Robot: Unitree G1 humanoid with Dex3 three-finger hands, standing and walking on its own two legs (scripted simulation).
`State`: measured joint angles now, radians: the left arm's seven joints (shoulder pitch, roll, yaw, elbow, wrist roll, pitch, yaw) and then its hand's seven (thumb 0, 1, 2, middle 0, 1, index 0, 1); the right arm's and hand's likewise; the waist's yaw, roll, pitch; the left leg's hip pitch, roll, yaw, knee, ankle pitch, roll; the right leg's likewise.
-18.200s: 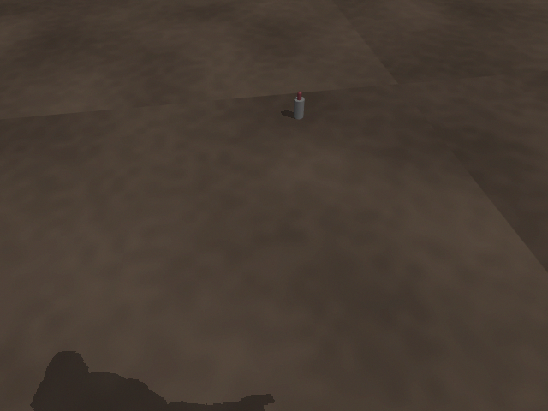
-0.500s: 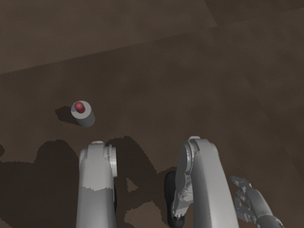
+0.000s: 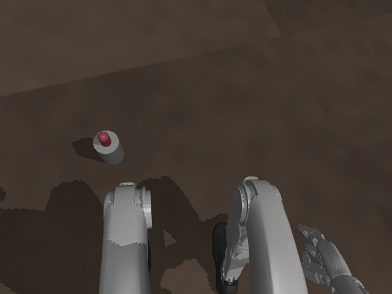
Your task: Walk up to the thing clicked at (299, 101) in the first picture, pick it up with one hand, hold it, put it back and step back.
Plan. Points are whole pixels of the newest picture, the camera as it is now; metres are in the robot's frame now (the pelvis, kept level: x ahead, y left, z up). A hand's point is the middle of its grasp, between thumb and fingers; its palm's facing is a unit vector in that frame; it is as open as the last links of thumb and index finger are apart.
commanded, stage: go down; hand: left
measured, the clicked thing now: (108, 146) +0.46 +0.22 -0.28
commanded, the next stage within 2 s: approach in 0.04 s
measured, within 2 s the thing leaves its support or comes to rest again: neither
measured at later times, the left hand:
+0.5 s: hand (5, 144) +0.39 +0.36 -0.07, palm faces +0.09 -1.00 +0.01, open 17.6 cm
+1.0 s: hand (85, 150) +0.43 +0.27 -0.24, palm faces +0.05 -1.00 +0.06, open 17.6 cm
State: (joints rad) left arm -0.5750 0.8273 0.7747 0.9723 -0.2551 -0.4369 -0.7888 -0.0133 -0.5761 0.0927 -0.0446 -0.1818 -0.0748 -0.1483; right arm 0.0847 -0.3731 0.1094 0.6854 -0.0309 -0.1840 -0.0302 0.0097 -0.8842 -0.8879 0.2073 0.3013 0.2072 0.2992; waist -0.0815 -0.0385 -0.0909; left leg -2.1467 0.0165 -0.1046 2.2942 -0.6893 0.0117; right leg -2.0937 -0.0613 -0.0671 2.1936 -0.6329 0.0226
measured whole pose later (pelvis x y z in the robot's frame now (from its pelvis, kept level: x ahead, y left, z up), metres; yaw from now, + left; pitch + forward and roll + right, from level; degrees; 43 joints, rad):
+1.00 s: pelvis -0.01 +0.01 -0.08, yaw -8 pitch +17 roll -15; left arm -0.66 0.87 0.64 1.45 -0.21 -0.98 -0.52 -0.01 -0.61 0.03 -0.04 -0.16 -0.07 -0.12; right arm -0.15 -0.39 0.44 0.61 -0.28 -0.09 0.06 0.01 -0.90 -0.89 0.21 0.30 0.21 0.30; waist -0.24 -0.24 0.23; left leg -2.22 0.02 -0.29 2.62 -0.73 0.00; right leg -2.11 0.00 -0.20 2.38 -0.60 0.05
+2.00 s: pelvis -0.02 +0.02 -0.08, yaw -10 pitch +12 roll -19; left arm -0.69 0.86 0.48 1.49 -0.09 -1.12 -0.09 -0.01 -0.31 0.25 -0.22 -0.25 -0.23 -0.23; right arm -0.17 -0.38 0.53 0.54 -0.37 0.01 0.13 0.00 -0.89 -0.89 0.21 0.30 0.21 0.30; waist -0.27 -0.28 0.31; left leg -2.20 0.02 -0.37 2.66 -0.71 0.02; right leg -2.05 0.03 -0.25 2.35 -0.55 0.08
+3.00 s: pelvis -0.02 +0.02 -0.08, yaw -10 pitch +13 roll -18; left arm -0.66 0.80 0.47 1.32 -0.06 -1.05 -0.04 -0.03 -0.08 0.86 -0.74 -0.94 -0.93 -1.03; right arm -0.14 -0.37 0.49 0.56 -0.36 0.03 0.14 0.00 -0.91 -0.90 0.21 0.30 0.21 0.30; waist -0.25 -0.27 0.31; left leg -2.20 0.02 -0.36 2.64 -0.72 0.01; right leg -2.06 0.02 -0.25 2.35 -0.56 0.07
